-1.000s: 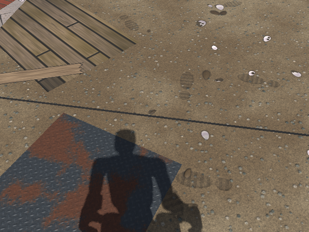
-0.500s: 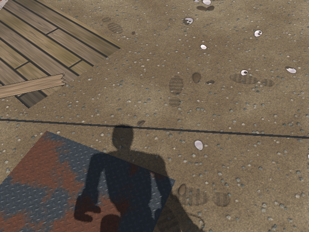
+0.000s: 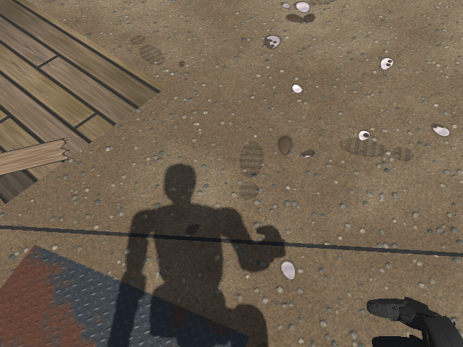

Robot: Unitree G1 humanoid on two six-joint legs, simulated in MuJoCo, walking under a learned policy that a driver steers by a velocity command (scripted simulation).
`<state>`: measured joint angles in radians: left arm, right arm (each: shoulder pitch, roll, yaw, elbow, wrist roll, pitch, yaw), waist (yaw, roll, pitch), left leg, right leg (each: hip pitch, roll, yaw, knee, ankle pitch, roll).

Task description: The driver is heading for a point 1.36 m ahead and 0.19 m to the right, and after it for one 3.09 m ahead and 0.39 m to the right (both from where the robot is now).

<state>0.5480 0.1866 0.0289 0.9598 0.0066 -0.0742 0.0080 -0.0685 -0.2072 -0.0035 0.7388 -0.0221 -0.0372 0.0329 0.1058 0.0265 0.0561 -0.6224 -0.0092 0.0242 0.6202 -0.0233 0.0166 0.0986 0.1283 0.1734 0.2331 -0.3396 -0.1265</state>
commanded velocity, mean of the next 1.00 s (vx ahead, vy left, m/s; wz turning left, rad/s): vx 0.50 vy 0.00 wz -0.36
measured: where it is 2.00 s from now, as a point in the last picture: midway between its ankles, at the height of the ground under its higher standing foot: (358, 180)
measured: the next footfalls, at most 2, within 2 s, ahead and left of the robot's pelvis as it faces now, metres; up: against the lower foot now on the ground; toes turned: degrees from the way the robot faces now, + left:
left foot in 0.08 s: +0.23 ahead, +0.09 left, +0.00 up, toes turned -4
right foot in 0.60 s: +0.43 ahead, -0.18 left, +0.00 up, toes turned -23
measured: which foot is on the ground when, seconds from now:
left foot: up 0.00-0.06, down 0.08-0.60, up 0.62-1.00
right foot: down 0.00-0.06, up 0.08-0.58, down 0.60-1.00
